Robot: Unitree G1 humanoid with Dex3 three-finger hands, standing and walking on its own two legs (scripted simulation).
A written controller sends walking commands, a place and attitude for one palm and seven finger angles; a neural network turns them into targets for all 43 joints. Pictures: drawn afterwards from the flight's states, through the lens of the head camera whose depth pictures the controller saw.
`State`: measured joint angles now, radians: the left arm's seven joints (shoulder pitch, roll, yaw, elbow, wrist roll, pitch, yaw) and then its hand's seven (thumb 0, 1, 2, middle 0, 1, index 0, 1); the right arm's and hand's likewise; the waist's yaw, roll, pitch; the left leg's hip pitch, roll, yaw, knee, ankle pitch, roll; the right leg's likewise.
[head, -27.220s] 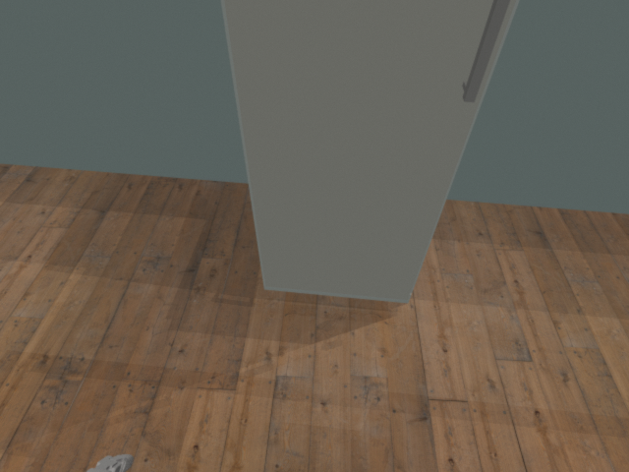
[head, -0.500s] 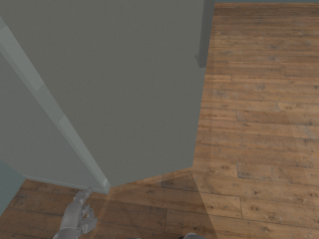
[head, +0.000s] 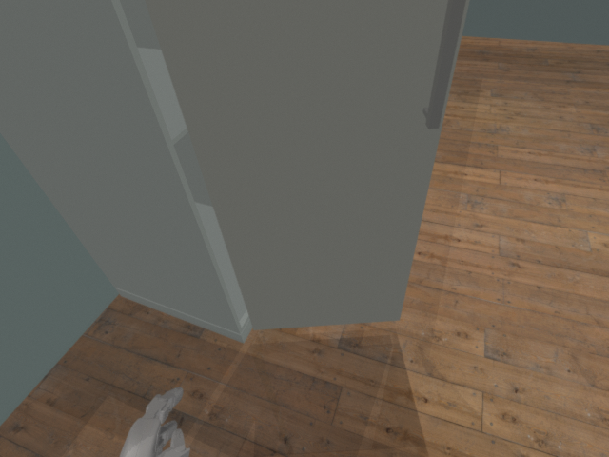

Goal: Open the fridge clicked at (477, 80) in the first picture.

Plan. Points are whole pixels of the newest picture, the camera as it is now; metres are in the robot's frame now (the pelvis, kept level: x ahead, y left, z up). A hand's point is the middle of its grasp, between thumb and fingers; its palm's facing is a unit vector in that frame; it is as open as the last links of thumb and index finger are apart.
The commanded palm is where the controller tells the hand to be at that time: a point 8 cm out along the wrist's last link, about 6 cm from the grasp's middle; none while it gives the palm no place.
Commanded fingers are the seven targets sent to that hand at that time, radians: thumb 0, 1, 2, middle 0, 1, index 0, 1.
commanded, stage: stop stepping back and stand still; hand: right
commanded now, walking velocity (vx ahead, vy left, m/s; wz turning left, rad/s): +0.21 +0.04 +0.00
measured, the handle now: (441, 54) +0.70 -0.16 +0.23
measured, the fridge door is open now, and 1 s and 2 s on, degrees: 65 65 65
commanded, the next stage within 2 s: none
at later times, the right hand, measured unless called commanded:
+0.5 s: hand out of the picture +0.09 -0.29 +0.18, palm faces +0.49 +0.78 -0.40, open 7.4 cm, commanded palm +0.05 -0.32 +0.18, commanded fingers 0.00 -0.90 -0.90 0.20 0.30 0.20 0.30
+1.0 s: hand out of the picture +0.10 -0.31 +0.17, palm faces +0.55 +0.71 -0.44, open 7.4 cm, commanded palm +0.04 -0.34 +0.18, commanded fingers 0.00 -0.90 -0.90 0.20 0.30 0.20 0.30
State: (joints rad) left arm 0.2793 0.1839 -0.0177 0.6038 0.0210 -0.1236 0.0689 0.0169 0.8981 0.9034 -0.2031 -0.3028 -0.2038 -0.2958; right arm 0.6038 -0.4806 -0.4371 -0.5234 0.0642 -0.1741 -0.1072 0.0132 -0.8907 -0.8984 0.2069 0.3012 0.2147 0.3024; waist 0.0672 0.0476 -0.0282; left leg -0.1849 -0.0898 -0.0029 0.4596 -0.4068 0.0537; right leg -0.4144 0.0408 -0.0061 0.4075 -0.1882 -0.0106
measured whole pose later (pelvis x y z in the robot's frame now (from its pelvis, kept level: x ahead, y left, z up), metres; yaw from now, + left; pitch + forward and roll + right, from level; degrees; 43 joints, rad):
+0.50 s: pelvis -0.08 -0.02 +0.00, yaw -1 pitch -1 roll +0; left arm 0.26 0.16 -0.01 0.71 0.02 -0.10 0.08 0.02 0.90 0.90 -0.21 -0.30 -0.21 -0.30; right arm 0.51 -0.41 -0.42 -0.51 0.02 -0.23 -0.13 0.01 -0.88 -0.90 0.21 0.30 0.22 0.30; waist -0.04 0.06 -0.05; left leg -0.29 -0.02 0.05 0.53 -0.31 0.09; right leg -0.56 -0.03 -0.03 1.06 -0.36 -0.01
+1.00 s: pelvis -0.07 -0.03 -0.01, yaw -4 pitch -1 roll -1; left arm 0.26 0.21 -0.01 0.69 0.02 -0.13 0.07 0.02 0.90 0.90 -0.20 -0.30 -0.20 -0.30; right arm 0.51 -0.38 -0.43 -0.46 0.03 -0.24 -0.16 0.01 -0.89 -0.90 0.21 0.30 0.22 0.30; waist -0.03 0.03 0.01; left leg -0.27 0.00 0.06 0.56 -0.27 0.06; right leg -0.36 -0.02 -0.06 0.71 -0.34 -0.02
